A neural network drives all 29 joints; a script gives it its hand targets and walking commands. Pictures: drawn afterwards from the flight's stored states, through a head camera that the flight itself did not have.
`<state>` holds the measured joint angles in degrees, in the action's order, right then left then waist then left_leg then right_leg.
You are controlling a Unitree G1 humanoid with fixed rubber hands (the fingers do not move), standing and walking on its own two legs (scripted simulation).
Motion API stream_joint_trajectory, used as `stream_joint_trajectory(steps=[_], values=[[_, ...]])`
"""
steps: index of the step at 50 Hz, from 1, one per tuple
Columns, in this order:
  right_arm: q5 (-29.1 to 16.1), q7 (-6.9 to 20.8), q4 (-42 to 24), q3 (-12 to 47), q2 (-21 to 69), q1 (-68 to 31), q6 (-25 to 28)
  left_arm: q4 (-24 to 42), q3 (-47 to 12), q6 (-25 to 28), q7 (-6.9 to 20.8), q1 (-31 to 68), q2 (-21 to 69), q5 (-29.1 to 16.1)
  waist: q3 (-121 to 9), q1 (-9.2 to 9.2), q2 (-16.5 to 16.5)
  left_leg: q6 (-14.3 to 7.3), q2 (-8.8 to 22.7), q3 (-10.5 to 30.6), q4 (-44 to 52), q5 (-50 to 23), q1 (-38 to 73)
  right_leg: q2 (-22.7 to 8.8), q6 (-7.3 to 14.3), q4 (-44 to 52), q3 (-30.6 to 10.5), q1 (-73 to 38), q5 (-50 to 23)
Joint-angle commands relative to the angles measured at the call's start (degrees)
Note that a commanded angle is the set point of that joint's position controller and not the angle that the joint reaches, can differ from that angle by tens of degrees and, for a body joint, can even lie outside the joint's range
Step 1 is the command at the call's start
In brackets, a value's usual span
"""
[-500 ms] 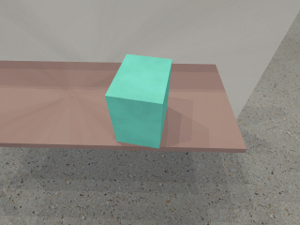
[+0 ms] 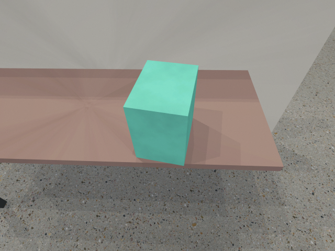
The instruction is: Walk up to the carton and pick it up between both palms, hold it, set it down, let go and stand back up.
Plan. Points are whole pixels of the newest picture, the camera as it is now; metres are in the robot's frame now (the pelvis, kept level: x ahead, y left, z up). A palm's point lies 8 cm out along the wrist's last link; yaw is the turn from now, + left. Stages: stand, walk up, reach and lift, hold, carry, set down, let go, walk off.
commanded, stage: walk up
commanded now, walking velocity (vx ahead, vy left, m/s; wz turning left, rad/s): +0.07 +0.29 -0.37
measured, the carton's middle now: (165, 113) +0.51 +0.03 +0.00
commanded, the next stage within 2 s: none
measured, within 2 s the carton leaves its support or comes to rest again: neither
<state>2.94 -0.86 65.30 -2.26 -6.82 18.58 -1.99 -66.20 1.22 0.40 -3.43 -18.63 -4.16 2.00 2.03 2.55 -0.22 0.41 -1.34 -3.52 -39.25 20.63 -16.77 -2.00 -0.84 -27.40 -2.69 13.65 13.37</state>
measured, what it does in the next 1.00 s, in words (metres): steps to the left: left foot, then right foot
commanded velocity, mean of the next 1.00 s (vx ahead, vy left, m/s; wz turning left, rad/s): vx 0.03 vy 0.01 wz -0.06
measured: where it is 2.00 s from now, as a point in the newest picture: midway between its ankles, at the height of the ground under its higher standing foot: outside the picture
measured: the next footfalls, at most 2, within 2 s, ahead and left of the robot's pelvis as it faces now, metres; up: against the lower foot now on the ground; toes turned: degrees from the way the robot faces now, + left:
left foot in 0.26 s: +0.09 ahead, +0.25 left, +0.00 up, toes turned +1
right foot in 0.60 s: +0.07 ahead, +0.04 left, +0.00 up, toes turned -6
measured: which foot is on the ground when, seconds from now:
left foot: up 0.00-0.24, down 0.26-1.00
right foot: down 0.00-0.28, up 0.30-0.58, down 0.60-0.96, up 0.98-1.00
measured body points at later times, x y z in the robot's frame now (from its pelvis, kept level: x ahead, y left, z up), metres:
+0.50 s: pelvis +0.04 +0.13 +0.00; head +0.06 +0.15 +0.45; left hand +0.05 +0.35 -0.17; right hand +0.07 -0.09 -0.14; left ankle +0.05 +0.25 -0.74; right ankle +0.01 -0.01 -0.70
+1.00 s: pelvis +0.06 +0.13 +0.00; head +0.07 +0.14 +0.45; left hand +0.04 +0.34 -0.16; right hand +0.00 -0.07 -0.16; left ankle +0.05 +0.25 -0.74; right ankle +0.02 +0.04 -0.73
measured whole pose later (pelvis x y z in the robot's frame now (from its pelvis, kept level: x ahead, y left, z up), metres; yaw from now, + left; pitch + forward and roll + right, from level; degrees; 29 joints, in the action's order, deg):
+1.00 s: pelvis +0.06 +0.13 +0.00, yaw -4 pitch +0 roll +0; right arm 1.2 -2.6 65.6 -1.5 -5.7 19.9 0.6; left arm -66.1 0.6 -0.3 -0.7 -18.2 -6.2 0.6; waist 1.4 -0.7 0.6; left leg -0.5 1.8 -4.8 -23.5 14.0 -9.4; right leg 1.0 1.0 -31.1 3.8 11.6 20.6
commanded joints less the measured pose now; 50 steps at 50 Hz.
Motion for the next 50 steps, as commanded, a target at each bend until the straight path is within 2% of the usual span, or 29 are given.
stream_joint_trajectory(steps=[1, 2, 4, 7, 8, 9, 11, 12, 13, 14, 15, 16, 18, 19, 21, 24, 27, 29, 31, 32, 33, 34, 36, 38, 43, 47, 48, 49, 50], values=[[0.86, 1.39, -6.52, -1.07, -3.38, -0.78, -0.67, -0.63, 5.19, -1.84, -2.0, -10.91, -17.01, 1.19, 8.77, 0.21, 6.36, 1.18, 5.25, 5.41, -21.13, -2.25, -18.94, -22.65, 9.08, 19.33, -29.65, 3.97, 22.2], [0.37, 1.47, -6.97, -1.2, -3.78, -0.73, -0.47, 0.98, 4.76, -1.76, -1.64, -7.03, -15.07, 1.13, 7.19, -1.41, 8.71, 1.41, 5.19, 5.93, -21.79, -4.38, -17.02, -18.62, 6.51, 18.11, -23.18, 5.37, 17.07], [0.27, 1.33, -8.31, -1.49, -4.44, -2.07, -0.38, 2.0, 4.26, -1.4, -1.04, -5.6, -12.55, 0.95, 3.92, -1.66, 12.08, 1.71, 4.37, 4.54, -21.28, -7.14, -13.99, -12.67, 2.7, 14.83, -14.14, 5.05, 8.19], [-0.88, 0.64, -9.95, -1.65, -4.79, -3.76, -0.42, 1.93, 3.83, -0.59, -0.72, -6.83, -11.49, 0.83, 1.64, -1.17, 18.48, 2.8, 3.29, 1.16, -13.52, -5.46, -9.97, -9.17, 2.25, 11.87, -8.07, 4.52, -0.95], [-2.75, 1.05, -10.12, -0.74, -1.87, -2.14, 1.2, 1.99, 0.96, -0.77, -1.05, -5.01, -6.48, -0.9, -1.69, -5.12, 24.21, 3.15, 3.74, 0.7, -2.29, -2.8, -4.41, -2.34, 2.38, 9.5, 0.68, 2.76, -3.71], [-3.47, 0.69, -8.81, -0.9, -3.34, -1.2, 2.14, 1.72, 1.01, -0.85, -0.89, -4.68, -6.77, -0.66, -2.39, -4.22, 23.05, 4.08, 1.45, -1.84, 3.56, -3.32, -2.6, -1.48, 3.09, 6.64, 1.59, 0.48, -4.21], [-3.99, -0.41, -6.93, -1.47, -6.25, 1.02, 2.84, 1.39, 2.18, -0.96, -0.48, -6.26, -10.32, -0.06, -2.96, -3.5, 18.06, 5.0, -0.44, -4.64, 16.48, -10.48, 4.47, -1.53, 3.16, 0.42, 1.05, 0.49, -4.81], [-3.84, -0.9, -6.04, -1.8, -7.9, 3.22, 2.89, 1.27, 2.56, -1.01, -0.03, -7.9, -11.13, -0.06, -3.48, -3.54, 13.41, 4.71, 0.96, -3.24, 18.68, -14.89, 11.26, -1.85, 2.16, -3.24, -0.31, 6.14, -2.01], [-3.24, -1.1, -5.85, -2.45, -10.69, 5.56, 3.19, 0.62, 2.26, -1.06, 0.26, -11.14, -9.59, -0.21, -3.98, -3.38, 4.28, 4.8, 6.54, 2.31, 18.7, -14.39, 18.24, -0.6, 0.87, -9.13, 0.31, 14.55, 7.15], [-2.5, -1.11, -6.69, -3.02, -14.98, 6.37, 3.34, 1.28, 1.27, -1.2, 0.27, -12.83, -5.59, -0.56, -4.47, -3.41, -11.24, 3.88, 18.22, 15.29, 23.97, -3.73, 16.51, 1.87, -0.74, -17.46, 2.58, 19.85, 20.3], [-2.26, -0.89, -8.34, -3.0, -17.13, 2.13, 2.9, 2.48, 0.79, -1.68, -0.24, -13.75, -3.42, -1.03, -3.13, -1.79, -19.71, -1.0, 25.02, 22.33, 28.78, 4.34, 4.02, 0.11, -1.46, -22.48, 1.85, 14.6, 20.65], [-1.91, -0.34, -7.65, -3.01, -15.7, -2.49, 2.31, 4.24, 1.43, -2.03, -0.38, -9.97, -6.17, -1.36, 0.43, -2.72, -27.41, -5.84, 23.57, 24.93, 31.43, 10.1, -5.33, -1.02, -1.59, -25.31, 0.93, 10.13, 18.14], [-1.39, 0.12, -8.19, -0.48, -7.09, -4.48, 2.99, 3.76, 1.59, -1.96, 1.13, -5.22, -8.9, -1.58, 3.61, -1.74, -19.99, -4.29, 15.17, 14.01, 27.36, -13.09, -1.41, -1.94, -0.66, -23.75, 0.06, 9.09, 15.18], [-1.43, -0.33, -8.61, -0.33, -6.9, -4.57, 3.45, 2.57, 1.61, -1.82, 1.67, -7.66, -8.35, -1.81, 1.8, 0.14, -17.31, -3.82, 14.01, 8.76, 23.46, -28.01, 5.1, -1.32, -0.48, -24.01, 0.9, 11.72, 14.62], [-2.17, -0.97, -7.63, -1.09, -8.43, -3.59, 4.11, 1.02, 1.17, -1.82, 1.57, -11.09, -6.74, -1.41, -1.77, 0.75, -11.44, -5.43, 14.49, 5.84, 19.84, -36.82, 10.17, -0.56, -0.83, -24.7, 3.51, 10.67, 12.37], [-2.35, -1.04, -4.89, -0.31, -6.05, 2.3, 4.11, 3.29, 0.74, -1.52, 0.95, -2.51, -6.77, -1.19, -1.13, -2.82, -8.29, -7.44, 13.68, 8.45, 19.82, -35.94, 7.35, 0.14, -1.08, -15.56, 4.43, 5.15, 11.99], [-2.1, -1.59, -4.84, -0.59, -8.55, -0.34, 3.41, 3.03, 0.02, -1.4, 0.91, -3.48, -4.79, -1.52, -0.58, -1.57, -8.06, -9.26, 14.92, 9.73, 19.76, -26.1, 6.39, 1.02, -0.45, -4.04, 5.42, 1.8, 5.56], [-2.66, -1.43, -4.55, -0.36, -8.05, -0.63, 2.92, 1.23, -0.13, -0.59, 0.62, -6.65, -4.75, -1.42, -0.11, -0.03, -6.07, -7.28, 13.55, 9.57, 17.94, -22.98, 2.72, 0.2, 0.5, 9.15, 4.32, -6.1, -8.06], [-3.18, -0.99, -3.92, 0.88, -3.12, 3.03, 3.08, 0.86, 0.26, 0.38, 0.4, -6.26, -8.43, -0.84, -1.03, -2.24, 2.99, -3.97, 9.37, 5.76, 14.73, -14.53, -3.32, -7.29, 1.96, 8.94, -2.6, -13.72, -18.01], [-3.39, -0.94, -3.45, 1.5, -0.95, 3.76, 2.9, 1.12, -0.04, 0.39, 0.52, -4.9, -8.46, -0.78, -1.0, -3.45, 6.94, -2.79, 6.38, 3.68, 14.78, -7.35, -3.05, -9.14, 3.07, 10.09, -4.65, -12.24, -17.68], [-3.43, -1.22, -3.24, 1.71, -0.14, 3.62, 2.55, 1.62, -0.3, 0.17, 0.94, -1.86, -8.53, -1.16, 1.74, -4.17, 11.5, -2.17, 5.31, 1.71, 16.76, -6.82, 2.44, -9.37, 5.01, 10.54, -4.79, -3.6, -11.8], [-2.98, -1.42, -3.03, 1.43, -2.04, 2.82, 2.48, 1.88, -0.58, 0.2, 1.34, -0.2, -6.76, -1.38, 3.57, -3.96, 12.22, -2.12, 5.8, 2.53, 17.4, -9.24, 5.43, -6.98, 4.83, 11.63, -3.78, -0.66, -6.92], [-2.6, -1.09, -2.52, 0.84, -5.16, 2.46, 2.75, 2.0, -1.26, 0.77, 1.25, 0.05, -4.89, -1.32, 2.86, -3.55, 9.02, -2.18, 6.98, 4.47, 17.27, -14.53, 5.77, -4.47, 3.75, 11.05, 0.07, -3.96, -12.32], [-2.44, -0.91, -1.66, 0.96, -4.36, 3.99, 3.12, 1.9, -1.14, 1.25, 0.93, -0.87, -5.97, -1.68, 2.14, -3.17, 5.84, -1.9, 7.02, 4.29, 18.62, -15.21, 4.54, -4.51, 3.67, 9.47, 0.25, -7.07, -15.3], [-2.32, -1.14, -0.31, 1.27, -3.27, 4.76, 3.55, 1.1, -0.66, 1.37, 1.03, -1.95, -6.72, -1.97, 1.36, -2.78, -1.13, -1.8, 7.38, 4.0, 19.74, -15.42, 6.08, -3.99, 4.12, 9.24, 0.45, -7.45, -12.08], [-2.39, -1.41, 0.39, 1.28, -2.42, 5.23, 3.62, 0.43, -0.57, 1.49, 1.15, -2.95, -6.39, -1.7, 1.17, -2.6, -2.71, -1.97, 7.62, 3.75, 19.65, -15.8, 7.6, -3.69, 4.0, 9.18, 0.8, -6.48, -11.16], [-1.67, -3.43, -0.16, -3.81, -15.54, 13.06, 2.79, 2.96, 2.64, -0.59, 2.94, 2.7, -16.22, -1.55, -2.41, -9.96, 3.14, -6.07, 20.59, 17.92, 23.61, 15.52, 24.26, 2.77, 1.32, -8.49, 8.0, 16.07, 15.34], [-0.8, -4.8, 0.94, -5.21, -19.79, 16.44, 1.68, 6.75, 2.74, -1.88, 3.96, 10.62, -14.74, -0.28, 2.36, -11.58, -3.02, -8.87, 32.3, 30.42, 30.25, 26.92, 24.08, 1.43, -0.16, -24.85, 7.73, 30.38, 16.21], [-0.94, -5.59, 0.9, -4.9, -18.11, 14.08, 0.94, 9.05, 2.65, -2.52, 4.69, 12.81, -12.83, 0.67, 6.37, -9.8, -3.27, -9.32, 35.05, 30.05, 31.51, 25.19, 17.29, -1.88, -1.05, -31.66, 4.01, 32.32, 12.1]])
